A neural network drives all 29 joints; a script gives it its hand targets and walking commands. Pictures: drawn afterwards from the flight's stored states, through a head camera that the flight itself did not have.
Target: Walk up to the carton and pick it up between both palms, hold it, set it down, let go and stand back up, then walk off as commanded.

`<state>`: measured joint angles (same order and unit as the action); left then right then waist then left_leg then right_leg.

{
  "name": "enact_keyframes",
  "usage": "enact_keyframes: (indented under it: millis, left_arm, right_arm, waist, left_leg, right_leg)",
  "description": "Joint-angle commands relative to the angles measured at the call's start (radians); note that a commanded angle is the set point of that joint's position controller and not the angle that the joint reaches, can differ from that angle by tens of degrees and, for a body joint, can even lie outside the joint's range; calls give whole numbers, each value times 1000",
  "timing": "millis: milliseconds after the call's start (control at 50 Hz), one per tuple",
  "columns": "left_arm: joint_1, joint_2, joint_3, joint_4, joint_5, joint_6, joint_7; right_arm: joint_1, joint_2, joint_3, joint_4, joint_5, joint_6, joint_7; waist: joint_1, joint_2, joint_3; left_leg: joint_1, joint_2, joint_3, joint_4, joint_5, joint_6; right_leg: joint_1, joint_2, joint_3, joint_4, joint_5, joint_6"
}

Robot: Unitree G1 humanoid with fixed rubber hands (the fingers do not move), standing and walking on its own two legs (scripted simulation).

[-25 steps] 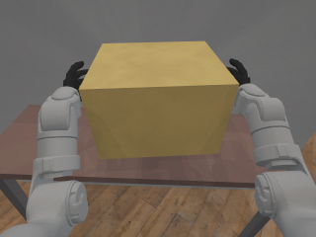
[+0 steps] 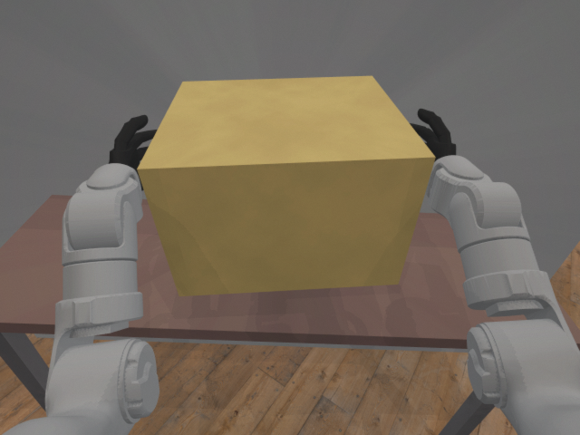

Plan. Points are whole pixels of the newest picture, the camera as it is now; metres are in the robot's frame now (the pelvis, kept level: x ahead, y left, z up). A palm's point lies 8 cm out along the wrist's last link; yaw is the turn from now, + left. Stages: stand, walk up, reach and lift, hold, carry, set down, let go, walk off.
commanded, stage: hold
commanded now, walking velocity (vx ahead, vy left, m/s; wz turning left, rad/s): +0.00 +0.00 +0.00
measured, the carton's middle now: (283, 176) +0.43 +0.00 +0.21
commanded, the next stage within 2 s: none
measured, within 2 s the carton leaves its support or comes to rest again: neither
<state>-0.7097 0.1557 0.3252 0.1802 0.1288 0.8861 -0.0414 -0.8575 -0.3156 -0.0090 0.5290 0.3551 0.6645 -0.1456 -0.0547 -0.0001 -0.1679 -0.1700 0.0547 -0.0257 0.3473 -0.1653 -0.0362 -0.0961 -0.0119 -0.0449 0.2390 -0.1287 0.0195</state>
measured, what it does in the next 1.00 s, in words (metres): stands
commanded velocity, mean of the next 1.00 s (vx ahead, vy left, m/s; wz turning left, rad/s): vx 0.00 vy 0.00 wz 0.00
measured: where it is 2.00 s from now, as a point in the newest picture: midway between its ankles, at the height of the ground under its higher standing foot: outside the picture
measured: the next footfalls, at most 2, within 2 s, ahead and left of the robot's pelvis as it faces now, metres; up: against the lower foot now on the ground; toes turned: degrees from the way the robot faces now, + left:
none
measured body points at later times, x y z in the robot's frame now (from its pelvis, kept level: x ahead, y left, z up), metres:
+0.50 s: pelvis -0.01 +0.00 +0.00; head -0.07 +0.01 +0.45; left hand +0.38 +0.20 +0.25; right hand +0.39 -0.20 +0.26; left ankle +0.01 +0.14 -0.75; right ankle +0.00 -0.13 -0.75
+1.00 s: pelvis +0.00 +0.00 +0.00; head -0.07 +0.02 +0.44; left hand +0.37 +0.20 +0.24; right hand +0.38 -0.19 +0.26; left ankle +0.01 +0.14 -0.75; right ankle +0.00 -0.13 -0.75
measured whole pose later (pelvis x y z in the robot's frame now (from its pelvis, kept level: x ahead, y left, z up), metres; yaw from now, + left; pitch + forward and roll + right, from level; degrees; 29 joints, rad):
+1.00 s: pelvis +0.00 +0.00 +0.00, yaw +0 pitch -1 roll -1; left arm -0.72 0.15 0.32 0.18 0.14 0.89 -0.04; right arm -0.86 -0.31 -0.02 0.54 0.36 0.66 -0.14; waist -0.05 -0.01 -0.16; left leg -0.17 0.05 -0.02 0.35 -0.16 -0.03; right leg -0.10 -0.01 -0.04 0.24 -0.12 0.02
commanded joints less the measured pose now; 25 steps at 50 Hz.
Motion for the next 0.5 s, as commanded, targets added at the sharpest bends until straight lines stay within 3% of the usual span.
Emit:
enact_keyframes:
  millis: [0, 200, 220, 400, 480]
  left_arm:
    - [-841, -491, -463, -246, -228, -108, -148]
    - [-877, -495, -437, -157, -223, -113, -146]
    - [-873, -503, -452, -184, -228, -116, -145]
    - [-876, -491, -406, -112, -212, -123, -148]
    - [-866, -490, -417, -152, -228, -125, -147]
  right_arm:
    - [-808, 600, 257, -350, 189, -63, 170]
    - [-870, 600, 230, -295, 158, -78, 197]
    - [-854, 605, 230, -305, 150, -83, 196]
    - [-889, 616, 227, -269, 150, -86, 198]
    - [-878, 630, 257, -319, 175, -87, 184]
  waist:
    - [-19, 55, -396]
    - [5, 40, -387]
    - [-6, 43, -407]
    - [11, 15, -392]
    - [5, 12, -440]
  left_leg:
    - [95, -100, -6, -12, 273, -12]
    - [48, -93, -1, -46, 154, 6]
    - [60, -93, 2, -42, 182, 1]
    - [30, -98, 5, -48, 142, 17]
    - [60, -105, 5, -24, 229, 13]
  right_leg:
    - [158, 91, 49, 34, 282, -14]
    - [132, 82, 53, 23, 158, -20]
    - [146, 83, 52, 26, 185, -17]
    - [149, 76, 59, 20, 153, -13]
    - [192, 78, 63, 33, 259, -7]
